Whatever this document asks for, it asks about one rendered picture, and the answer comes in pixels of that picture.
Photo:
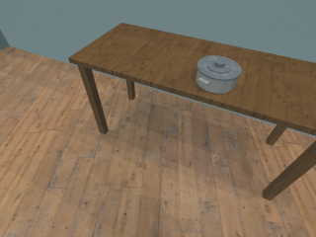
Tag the lid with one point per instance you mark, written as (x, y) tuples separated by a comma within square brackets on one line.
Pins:
[(230, 71)]

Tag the table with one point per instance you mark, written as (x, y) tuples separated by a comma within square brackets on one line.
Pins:
[(271, 87)]

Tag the knob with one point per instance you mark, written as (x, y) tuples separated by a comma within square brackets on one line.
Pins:
[(219, 62)]

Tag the pot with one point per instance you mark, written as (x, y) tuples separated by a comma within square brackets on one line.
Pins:
[(215, 86)]

